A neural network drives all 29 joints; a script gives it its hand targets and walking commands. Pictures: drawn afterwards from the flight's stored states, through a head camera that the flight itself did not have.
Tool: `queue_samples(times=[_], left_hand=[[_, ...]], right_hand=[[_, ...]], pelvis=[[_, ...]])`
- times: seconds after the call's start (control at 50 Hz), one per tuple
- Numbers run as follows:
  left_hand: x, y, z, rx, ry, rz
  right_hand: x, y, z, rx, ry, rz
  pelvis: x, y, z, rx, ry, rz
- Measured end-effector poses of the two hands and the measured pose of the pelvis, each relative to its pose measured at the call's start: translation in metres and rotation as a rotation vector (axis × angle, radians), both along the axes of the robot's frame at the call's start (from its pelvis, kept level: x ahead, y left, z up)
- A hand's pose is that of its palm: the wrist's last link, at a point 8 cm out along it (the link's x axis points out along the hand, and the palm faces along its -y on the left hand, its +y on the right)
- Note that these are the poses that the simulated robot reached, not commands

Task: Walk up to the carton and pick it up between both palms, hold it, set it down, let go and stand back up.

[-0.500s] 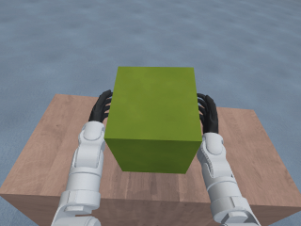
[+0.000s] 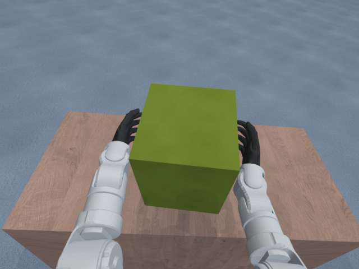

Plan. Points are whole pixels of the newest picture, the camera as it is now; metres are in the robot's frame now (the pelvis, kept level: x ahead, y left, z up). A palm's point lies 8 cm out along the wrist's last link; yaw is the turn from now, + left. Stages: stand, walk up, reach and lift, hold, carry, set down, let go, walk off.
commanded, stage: set down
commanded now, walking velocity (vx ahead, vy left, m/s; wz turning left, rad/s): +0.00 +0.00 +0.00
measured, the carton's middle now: (186, 152) +0.39 -0.04 +0.05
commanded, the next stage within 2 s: none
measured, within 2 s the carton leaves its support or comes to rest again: rests again in 1.68 s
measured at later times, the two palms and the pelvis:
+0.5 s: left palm (129, 147) +0.41 +0.11 +0.05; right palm (243, 167) +0.35 -0.18 +0.05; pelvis +0.01 -0.01 +0.00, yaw -1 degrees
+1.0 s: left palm (131, 152) +0.42 +0.10 +0.01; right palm (240, 177) +0.34 -0.18 +0.01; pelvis +0.00 -0.01 +0.00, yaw -2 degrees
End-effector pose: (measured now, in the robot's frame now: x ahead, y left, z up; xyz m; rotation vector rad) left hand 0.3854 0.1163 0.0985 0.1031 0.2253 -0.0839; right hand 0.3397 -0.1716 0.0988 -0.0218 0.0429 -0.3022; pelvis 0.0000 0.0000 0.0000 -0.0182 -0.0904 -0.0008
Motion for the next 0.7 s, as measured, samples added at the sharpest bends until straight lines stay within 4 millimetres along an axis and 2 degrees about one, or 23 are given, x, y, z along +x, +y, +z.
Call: queue_samples(times=[0.2,0.5,0.7], left_hand=[[0.011,-0.015,-0.019,-0.013,0.037,-0.033],[0.026,-0.007,-0.052,0.005,0.064,-0.050],[0.034,-0.011,-0.071,0.009,0.077,-0.080]], right_hand=[[0.000,-0.013,-0.019,-0.006,0.035,-0.039],[0.011,-0.005,-0.051,0.008,0.069,-0.048],[0.010,-0.007,-0.069,0.007,0.091,-0.077]], pelvis=[[-0.001,-0.002,0.001,0.003,0.031,-0.031],[0.010,-0.006,0.002,-0.003,0.118,-0.026],[0.012,-0.007,0.001,-0.008,0.196,-0.021]])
